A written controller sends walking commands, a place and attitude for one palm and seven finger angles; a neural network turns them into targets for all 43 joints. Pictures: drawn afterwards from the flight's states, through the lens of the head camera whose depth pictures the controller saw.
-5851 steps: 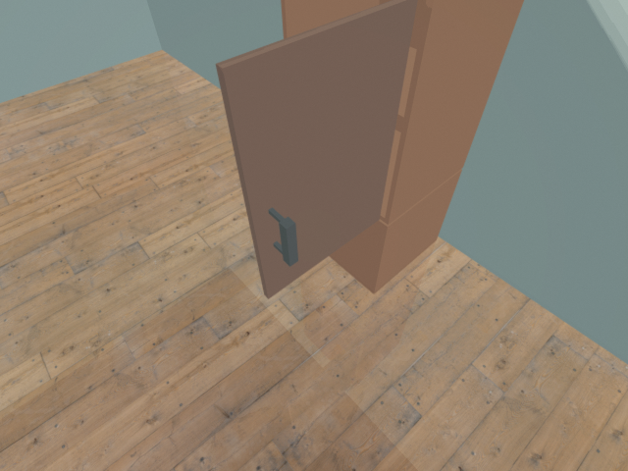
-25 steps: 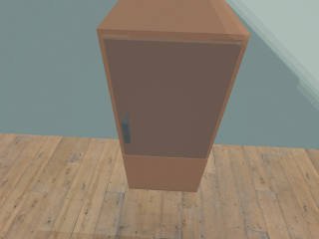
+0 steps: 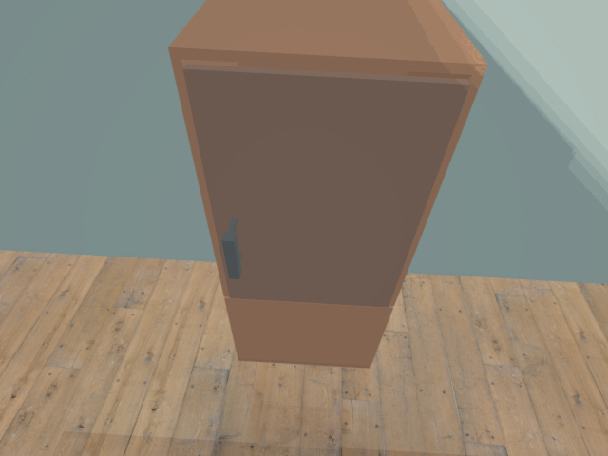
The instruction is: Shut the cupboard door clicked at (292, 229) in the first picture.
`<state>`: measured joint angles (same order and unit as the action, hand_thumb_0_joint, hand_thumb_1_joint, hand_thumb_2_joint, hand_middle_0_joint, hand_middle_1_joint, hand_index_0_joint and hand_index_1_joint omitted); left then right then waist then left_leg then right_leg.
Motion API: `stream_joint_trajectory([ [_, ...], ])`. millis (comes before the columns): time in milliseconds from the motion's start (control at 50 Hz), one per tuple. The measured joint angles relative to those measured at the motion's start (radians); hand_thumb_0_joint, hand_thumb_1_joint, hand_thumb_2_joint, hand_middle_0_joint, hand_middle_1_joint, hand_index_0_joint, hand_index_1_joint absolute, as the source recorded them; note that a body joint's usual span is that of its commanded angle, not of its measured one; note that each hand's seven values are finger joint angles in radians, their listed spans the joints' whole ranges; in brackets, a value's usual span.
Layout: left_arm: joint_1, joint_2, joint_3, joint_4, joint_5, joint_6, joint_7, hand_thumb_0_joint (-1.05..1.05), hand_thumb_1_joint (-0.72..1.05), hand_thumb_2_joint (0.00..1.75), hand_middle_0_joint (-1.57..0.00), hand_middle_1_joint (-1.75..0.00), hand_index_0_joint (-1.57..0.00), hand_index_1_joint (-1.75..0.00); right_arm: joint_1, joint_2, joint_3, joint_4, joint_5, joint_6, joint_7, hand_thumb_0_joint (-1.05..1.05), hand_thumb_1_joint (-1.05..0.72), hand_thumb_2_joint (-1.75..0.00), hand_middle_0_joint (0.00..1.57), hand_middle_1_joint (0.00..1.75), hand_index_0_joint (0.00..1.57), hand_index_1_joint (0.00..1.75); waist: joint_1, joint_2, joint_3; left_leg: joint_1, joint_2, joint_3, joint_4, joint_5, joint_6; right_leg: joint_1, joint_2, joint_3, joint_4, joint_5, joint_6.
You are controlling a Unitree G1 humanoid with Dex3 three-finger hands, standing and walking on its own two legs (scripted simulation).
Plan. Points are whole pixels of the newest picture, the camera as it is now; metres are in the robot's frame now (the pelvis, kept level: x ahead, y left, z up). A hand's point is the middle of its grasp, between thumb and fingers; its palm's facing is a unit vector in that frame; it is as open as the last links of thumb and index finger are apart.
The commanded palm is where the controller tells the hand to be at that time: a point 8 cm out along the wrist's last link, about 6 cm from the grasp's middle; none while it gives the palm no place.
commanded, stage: shuffle to correct the standing spot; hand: left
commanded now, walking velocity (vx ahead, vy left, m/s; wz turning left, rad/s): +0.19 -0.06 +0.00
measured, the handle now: (234, 248) +0.52 +0.18 -0.10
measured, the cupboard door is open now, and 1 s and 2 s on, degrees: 0 0 0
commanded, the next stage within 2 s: come to a stop and stand still in 0.10 s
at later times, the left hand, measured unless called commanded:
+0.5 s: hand out of the picture +0.09 +0.17 -0.19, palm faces +0.05 -0.98 -0.17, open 7.4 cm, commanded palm none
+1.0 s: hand out of the picture +0.08 +0.16 -0.17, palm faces +0.00 -0.98 -0.19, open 7.3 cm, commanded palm none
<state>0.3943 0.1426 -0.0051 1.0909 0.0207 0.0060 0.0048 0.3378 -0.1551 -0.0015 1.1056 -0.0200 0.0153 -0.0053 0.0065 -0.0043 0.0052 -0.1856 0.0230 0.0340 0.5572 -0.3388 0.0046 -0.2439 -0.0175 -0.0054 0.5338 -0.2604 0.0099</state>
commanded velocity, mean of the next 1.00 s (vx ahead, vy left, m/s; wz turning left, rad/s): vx -0.02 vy -0.03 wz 0.00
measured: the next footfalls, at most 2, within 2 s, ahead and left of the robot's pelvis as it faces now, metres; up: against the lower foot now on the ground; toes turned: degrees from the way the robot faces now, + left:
left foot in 0.42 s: +0.15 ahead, +0.10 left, +0.00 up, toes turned +4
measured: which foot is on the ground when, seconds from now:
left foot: down 0.00-0.26, up 0.28-0.40, down 0.42-1.00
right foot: down 0.00-1.00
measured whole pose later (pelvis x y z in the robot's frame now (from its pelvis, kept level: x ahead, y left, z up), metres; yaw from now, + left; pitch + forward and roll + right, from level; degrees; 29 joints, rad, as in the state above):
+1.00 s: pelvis +0.06 -0.01 +0.01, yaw -2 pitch -3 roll +0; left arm 0.29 0.15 0.00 1.07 0.02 0.00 0.04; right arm 0.23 -0.16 -0.02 1.12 -0.01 0.02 -0.02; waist 0.00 0.00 0.03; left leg -0.21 0.04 0.12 0.41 -0.15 0.02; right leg -0.11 0.00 -0.07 0.41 -0.25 -0.02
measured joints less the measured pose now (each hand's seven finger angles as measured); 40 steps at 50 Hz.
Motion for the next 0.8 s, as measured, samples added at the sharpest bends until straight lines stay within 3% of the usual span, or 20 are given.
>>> stream_joint_trajectory([
  [140,0.018,-0.032,0.017,0.005,0.001,-0.015,0.005,0.01,0.9,0.9,-0.21,-0.3,-0.2,-0.3,0.026,0.04,-0.012,0.007,0.004,-0.032,-0.016,0.01,-0.9,-0.9,0.2,0.3,0.2,0.3,-0.005,-0.013,0.005,0.023,0.002,0.014,0.022,-0.063,0.003,-0.001,0.002,0.01,0.055,-0.065,0.001],
  [240,-0.008,-0.033,0.031,-0.003,0.004,-0.017,0.005,0.01,0.9,0.9,-0.2,-0.3,-0.2,-0.3,0.038,0.04,-0.022,0.011,0.0,-0.045,-0.034,0.01,-0.9,-0.9,0.2,0.3,0.2,0.3,-0.016,0.019,0.015,0.06,0.031,0.025,0.039,-0.112,-0.007,0.026,0.004,-0.065,0.083,-0.106,-0.022],
  [340,-0.067,-0.028,0.042,-0.04,0.009,-0.053,0.035,0.01,0.9,0.9,-0.2,-0.3,-0.19,-0.3,-0.004,0.037,-0.029,0.014,0.016,-0.012,-0.045,0.01,-0.91,-0.9,0.2,0.3,0.2,0.3,-0.007,0.028,0.062,-0.096,0.035,0.017,0.326,-0.203,-0.011,0.081,0.006,-0.096,0.04,-0.125,-0.02],
  [380,-0.08,-0.028,0.039,-0.05,0.013,-0.046,0.045,0.01,0.9,0.9,-0.2,-0.3,-0.19,-0.3,-0.042,0.033,-0.032,0.004,0.021,-0.003,-0.042,0.01,-0.91,-0.9,0.2,0.3,0.2,0.3,0.003,0.017,0.081,-0.13,0.027,0.033,0.272,-0.183,-0.016,0.103,-0.003,-0.097,0.023,-0.12,-0.017],
  [420,-0.085,-0.03,0.035,-0.054,0.005,-0.028,0.047,0.0,0.9,0.9,-0.2,-0.3,-0.19,-0.3,-0.077,0.02,-0.036,-0.014,0.016,-0.007,-0.045,0.01,-0.91,-0.9,0.2,0.3,0.2,0.3,0.001,0.016,0.097,-0.121,0.024,0.05,0.1,0.027,-0.017,0.106,-0.006,-0.094,0.046,-0.129,-0.008],
  [440,-0.088,-0.03,0.035,-0.053,-0.002,-0.016,0.047,0.0,0.9,0.9,-0.2,-0.3,-0.19,-0.3,-0.091,0.013,-0.041,-0.021,0.013,-0.013,-0.047,0.02,-0.92,-0.9,0.2,0.3,0.2,0.3,0.002,0.012,0.103,-0.114,0.022,0.059,0.083,0.081,-0.003,0.101,-0.012,-0.087,0.076,-0.14,-0.001],
  [500,-0.099,-0.022,0.037,-0.051,-0.011,0.016,0.05,0.01,0.9,0.9,-0.2,-0.3,-0.19,-0.3,-0.124,0.007,-0.045,-0.043,0.005,-0.02,-0.044,0.02,-0.93,-0.9,0.2,0.3,0.2,0.3,0.013,-0.017,0.094,-0.094,0.003,0.102,0.074,0.041,0.043,0.061,-0.031,-0.046,0.158,-0.212,0.008],
  [540,-0.117,-0.016,0.037,-0.055,-0.008,0.029,0.049,0.01,0.9,0.9,-0.2,-0.3,-0.19,-0.3,-0.146,0.005,-0.042,-0.059,0.001,-0.02,-0.045,0.02,-0.93,-0.9,0.2,0.3,0.2,0.3,0.011,-0.016,0.092,-0.084,-0.003,0.111,0.039,0.046,0.052,0.034,-0.03,-0.038,0.193,-0.248,0.009],
  [640,-0.141,0.013,0.041,-0.081,0.002,0.016,0.044,0.01,0.92,0.9,-0.2,-0.3,-0.19,-0.3,-0.187,0.001,-0.04,-0.079,0.005,-0.009,-0.037,0.01,-0.92,-0.9,0.2,0.3,0.2,0.3,0.008,-0.002,0.097,-0.091,-0.006,0.105,0.004,0.085,0.039,0.054,-0.022,-0.047,0.031,-0.057,-0.001],
  [800,-0.126,0.014,0.024,-0.071,0.003,0.008,0.036,0.01,0.91,0.9,-0.2,-0.3,-0.19,-0.3,-0.182,-0.003,-0.043,-0.063,0.007,0.009,-0.024,0.0,-0.92,-0.9,0.2,0.3,0.2,0.3,-0.008,0.019,0.053,-0.061,0.012,0.095,-0.063,0.129,0.019,0.083,0.002,-0.056,-0.03,-0.044,-0.018],
])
